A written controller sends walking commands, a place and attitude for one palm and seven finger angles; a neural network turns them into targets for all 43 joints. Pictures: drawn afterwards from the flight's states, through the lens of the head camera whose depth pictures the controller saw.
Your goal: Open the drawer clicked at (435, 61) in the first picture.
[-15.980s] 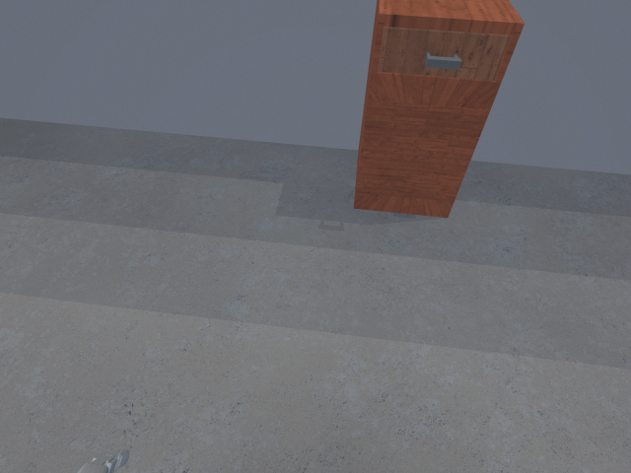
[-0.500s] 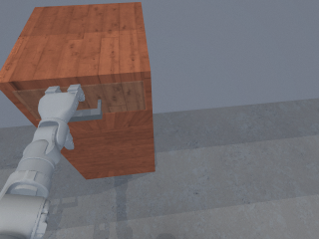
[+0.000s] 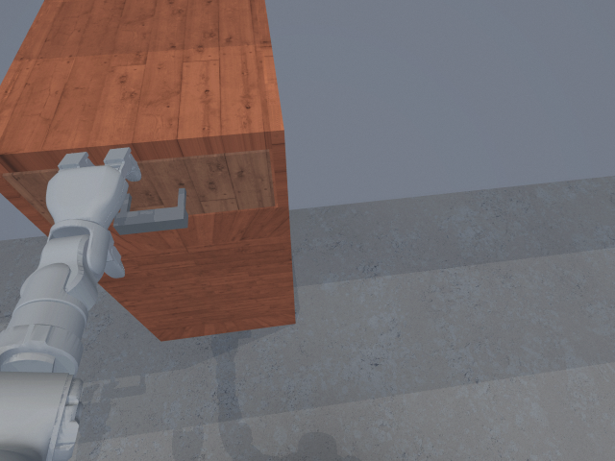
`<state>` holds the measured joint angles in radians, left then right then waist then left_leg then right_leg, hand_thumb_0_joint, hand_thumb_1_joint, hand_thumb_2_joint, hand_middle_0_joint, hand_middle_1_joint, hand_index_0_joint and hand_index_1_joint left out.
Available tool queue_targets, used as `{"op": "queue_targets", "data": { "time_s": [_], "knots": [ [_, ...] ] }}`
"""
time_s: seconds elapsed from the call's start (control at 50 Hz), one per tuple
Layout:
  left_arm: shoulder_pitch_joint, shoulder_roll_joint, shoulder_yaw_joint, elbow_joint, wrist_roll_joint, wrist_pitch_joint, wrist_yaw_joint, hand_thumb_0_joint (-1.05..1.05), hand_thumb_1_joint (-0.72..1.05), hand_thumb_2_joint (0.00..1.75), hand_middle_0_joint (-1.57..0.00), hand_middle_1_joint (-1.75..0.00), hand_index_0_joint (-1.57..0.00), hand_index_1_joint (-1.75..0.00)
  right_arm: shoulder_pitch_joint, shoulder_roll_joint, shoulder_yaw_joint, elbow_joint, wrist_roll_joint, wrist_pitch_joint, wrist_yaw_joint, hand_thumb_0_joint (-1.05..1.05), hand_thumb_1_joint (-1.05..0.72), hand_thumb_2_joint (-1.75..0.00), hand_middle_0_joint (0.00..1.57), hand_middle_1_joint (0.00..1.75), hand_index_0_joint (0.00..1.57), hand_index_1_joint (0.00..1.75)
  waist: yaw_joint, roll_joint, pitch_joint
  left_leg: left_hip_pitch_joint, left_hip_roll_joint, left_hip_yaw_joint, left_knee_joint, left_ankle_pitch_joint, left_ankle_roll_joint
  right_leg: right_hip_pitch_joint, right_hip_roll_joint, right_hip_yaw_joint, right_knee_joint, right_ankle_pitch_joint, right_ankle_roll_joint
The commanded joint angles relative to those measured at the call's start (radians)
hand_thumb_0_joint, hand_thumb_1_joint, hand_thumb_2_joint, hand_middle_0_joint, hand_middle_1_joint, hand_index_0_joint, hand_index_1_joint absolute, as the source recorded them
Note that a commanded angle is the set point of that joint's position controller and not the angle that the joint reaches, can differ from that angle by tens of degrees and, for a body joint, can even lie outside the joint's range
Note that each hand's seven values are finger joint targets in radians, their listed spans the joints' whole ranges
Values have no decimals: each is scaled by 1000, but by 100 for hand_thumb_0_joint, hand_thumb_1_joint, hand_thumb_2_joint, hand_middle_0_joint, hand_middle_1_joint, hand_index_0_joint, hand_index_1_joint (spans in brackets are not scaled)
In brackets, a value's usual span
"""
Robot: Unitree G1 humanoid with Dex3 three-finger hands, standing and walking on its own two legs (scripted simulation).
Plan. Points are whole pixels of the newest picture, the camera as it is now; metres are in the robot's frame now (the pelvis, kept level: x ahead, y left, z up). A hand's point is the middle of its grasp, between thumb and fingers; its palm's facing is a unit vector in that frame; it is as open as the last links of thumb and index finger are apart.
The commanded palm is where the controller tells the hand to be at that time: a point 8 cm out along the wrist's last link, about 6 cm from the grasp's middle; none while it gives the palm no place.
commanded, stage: move the hooked fingers above the handle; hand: left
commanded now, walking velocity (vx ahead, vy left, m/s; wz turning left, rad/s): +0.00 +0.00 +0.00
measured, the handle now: (153, 208) +0.49 +0.25 -0.02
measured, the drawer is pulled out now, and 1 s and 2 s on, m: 0.00 0.00 0.00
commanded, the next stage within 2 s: none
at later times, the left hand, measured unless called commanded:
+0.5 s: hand (98, 214) +0.43 +0.29 +0.05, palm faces -0.02 +0.03 -1.00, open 13.8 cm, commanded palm +0.41 +0.27 +0.10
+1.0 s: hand (107, 217) +0.43 +0.28 +0.04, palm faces -0.05 +0.02 -1.00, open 13.7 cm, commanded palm +0.41 +0.27 +0.10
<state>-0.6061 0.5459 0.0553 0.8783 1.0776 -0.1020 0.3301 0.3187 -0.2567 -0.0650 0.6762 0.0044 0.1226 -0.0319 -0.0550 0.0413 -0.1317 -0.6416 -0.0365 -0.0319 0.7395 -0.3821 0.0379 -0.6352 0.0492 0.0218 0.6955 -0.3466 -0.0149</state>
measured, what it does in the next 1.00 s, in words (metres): stands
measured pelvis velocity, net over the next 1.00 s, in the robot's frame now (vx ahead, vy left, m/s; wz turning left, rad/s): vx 0.00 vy -0.01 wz -0.02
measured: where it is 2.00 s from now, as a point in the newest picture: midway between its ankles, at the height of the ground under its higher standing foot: outside the picture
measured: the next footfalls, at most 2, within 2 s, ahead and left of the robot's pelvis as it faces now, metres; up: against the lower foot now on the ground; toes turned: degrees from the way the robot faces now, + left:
none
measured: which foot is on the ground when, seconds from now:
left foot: down 0.00-1.00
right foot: down 0.00-1.00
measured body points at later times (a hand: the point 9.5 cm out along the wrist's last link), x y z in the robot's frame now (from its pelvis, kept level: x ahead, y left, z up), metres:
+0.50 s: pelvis +0.00 +0.00 +0.00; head +0.08 -0.01 +0.45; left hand +0.43 +0.29 +0.10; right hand +0.08 -0.26 -0.13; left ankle -0.03 +0.09 -0.71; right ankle -0.02 -0.12 -0.71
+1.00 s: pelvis +0.00 -0.01 +0.01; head +0.08 -0.03 +0.45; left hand +0.43 +0.28 +0.09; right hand +0.07 -0.27 -0.14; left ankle -0.03 +0.09 -0.71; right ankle -0.02 -0.12 -0.71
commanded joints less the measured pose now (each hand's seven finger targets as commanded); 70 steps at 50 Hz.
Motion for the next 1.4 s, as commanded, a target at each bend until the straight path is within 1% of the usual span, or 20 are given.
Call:
{"op": "queue_targets", "data": {
  "time_s": [0.0, 0.14, 0.26, 0.3, 0.38, 0.44, 0.5, 0.52, 0.6, 0.66, 0.7, 0.78, 0.84, 0.96, 1.0, 1.1, 1.18, 1.26, 1.3, 1.38],
  "knots": [
    [-385, 200, 12, -160, -37, 63, 23, 0, -50, 30, -30, -120, -30, -120, 76, -151, -53, -67, 2, -25, 0, 0, -90, -90, 20, 30, 20, 30, -13, 41, -408, 294, 20, 19, -48, 583, -2, 193, 8, -43, -47, 398, -25],
    [-362, 116, -70, -264, -61, 51, -71, 0, -50, 30, -30, -120, -30, -120, 61, -150, -49, -87, 7, -13, -6, 0, -90, -90, 20, 30, 20, 30, -12, 3, -359, 343, 27, 1, -73, 594, 5, 196, 2, -41, -76, 376, -20],
    [-386, 272, 89, -232, -8, 27, 16, 0, -50, 30, -30, -120, -30, -120, 37, -142, -33, -86, -1, -9, -9, 0, -90, -90, 20, 30, 20, 30, 36, 46, -287, 258, 18, 2, -93, 490, -6, 176, 4, -49, -53, 297, -40],
    [-416, 340, 137, -235, 1, 48, 50, 0, -50, 30, -30, -120, -30, -120, 22, -143, -26, -86, -8, -8, -11, 0, -90, -90, 20, 30, 20, 30, 50, 56, -327, 234, 9, 16, -93, 457, -4, 219, 3, -41, -45, 302, -41],
    [-399, 281, 76, -158, 5, 111, 59, 0, -50, 30, -30, -120, -30, -120, 20, -137, -29, -87, -3, -15, -9, 0, -90, -90, 20, 30, 20, 30, 38, 58, -371, 235, 6, 37, -89, 461, -6, 238, 1, -39, -46, 341, -36],
    [-371, 191, -11, -113, -29, 134, -5, 0, -50, 30, -30, -120, -30, -120, 46, -147, -36, -93, 10, -19, -12, 0, -90, -90, 20, 30, 20, 30, 3, -9, -387, 257, 12, 39, -85, 482, 2, 257, -1, -36, -65, 384, -24],
    [-409, 45, -147, -151, -68, 106, -85, 0, -50, 30, -30, -120, -30, -120, 58, -150, -43, -92, 13, -26, -17, 0, -90, -90, 20, 30, 20, 30, -47, -41, -348, 306, 19, 21, -83, 474, 10, 211, -4, -35, -94, 357, -17],
    [-436, 39, -153, -196, -77, 79, -105, 0, -50, 30, -30, -120, -30, -120, 62, -151, -46, -87, 10, -29, -22, 0, -90, -90, 20, 30, 20, 30, -52, -40, -349, 336, 22, 16, -79, 484, 14, 196, -5, -33, -98, 356, -14],
    [-476, 143, -68, -291, -65, -23, -110, 0, -50, 30, -30, -120, -30, -120, 66, -145, -43, -82, -1, -24, -36, 0, -90, -90, 20, 30, 20, 30, -32, 1, -342, 328, 12, 5, -64, 495, 13, 186, -6, -25, -83, 356, -23],
    [-487, 251, 46, -291, -15, -58, -25, 0, -50, 30, -30, -120, -30, -120, 68, -137, -42, -71, -6, -22, -30, 0, -90, -90, 20, 30, 20, 30, 6, 89, -345, 298, 10, -1, -55, 518, -3, 145, 0, -35, -42, 334, -36],
    [-458, 378, 171, -267, 2, -32, 42, 0, -50, 30, -30, -120, -30, -120, 54, -144, -33, -63, -17, -14, -23, 0, -90, -90, 20, 30, 20, 30, 51, 97, -382, 246, 4, 5, -48, 538, -9, 188, 4, -35, -12, 357, -43],
    [-355, 348, 157, -182, 4, 88, 109, 0, -50, 30, -30, -120, -30, -120, 22, -133, -25, -80, -17, -11, -1, 0, -90, -90, 20, 30, 20, 30, 82, 91, -426, 191, -6, 40, -54, 546, -16, 273, 4, -38, 2, 429, -40],
    [-328, 366, 160, -175, -18, 146, 87, 0, -50, 30, -30, -120, -30, -120, 20, -137, -25, -90, -6, -2, 0, 0, -90, -90, 20, 30, 20, 30, 83, 4, -467, 168, -5, 60, -73, 530, -6, 374, -3, -21, -18, 501, -26],
    [-367, 256, 28, -126, -42, 146, -36, 0, -50, 30, -30, -120, -30, -120, 27, -157, -34, -92, 20, -9, -36, 0, -90, -90, 20, 30, 20, 30, -4, -94, -367, 192, 2, 64, -104, 426, 22, 357, -14, -13, -89, 469, -5],
    [-409, 177, -51, -146, -50, 98, -82, 0, -50, 30, -30, -120, -30, -120, 40, -155, -36, -88, 21, -20, -45, 0, -90, -90, 20, 30, 20, 30, -42, -80, -318, 225, 4, 54, -103, 403, 27, 304, -15, -12, -113, 426, -5],
    [-485, 95, -131, -217, -54, -25, -125, 0, -50, 30, -30, -120, -30, -120, 68, -138, -38, -77, 10, -35, -49, 0, -90, -90, 20, 30, 20, 30, -62, 17, -250, 283, 1, 23, -82, 359, 22, 148, -11, -19, -114, 281, -20],
    [-528, 230, 4, -199, -21, -55, -41, 0, -50, 30, -30, -120, -30, -120, 87, -140, -37, -64, 5, -35, -40, 0, -90, -90, 20, 30, 20, 30, -28, 68, -300, 248, 0, 4, -59, 359, 7, 103, -1, -31, -62, 240, -34],
    [-511, 377, 139, -160, -2, 7, 65, 0, -50, 30, -30, -120, -30, -120, 66, -146, -25, -66, -11, -27, -24, 0, -90, -90, 20, 30, 20, 30, 30, 99, -409, 179, -10, 21, -38, 428, -2, 179, 0, -34, -5, 321, -38],
    [-502, 393, 149, -133, 11, 60, 91, 0, -50, 30, -30, -120, -30, -120, 56, -147, -24, -71, -16, -20, -16, 0, -90, -90, 20, 30, 20, 30, 41, 86, -467, 173, -10, 31, -28, 485, -4, 224, 4, -34, 11, 383, -35],
    [-477, 398, 134, -104, 2, 144, 91, 0, -50, 30, -30, -120, -30, -120, 39, -150, -20, -77, -3, -4, -16, 0, -90, -90, 20, 30, 20, 30, 38, 19, -459, 144, -7, 55, -54, 447, 1, 297, -1, -25, -16, 411, -21]
  ]
}}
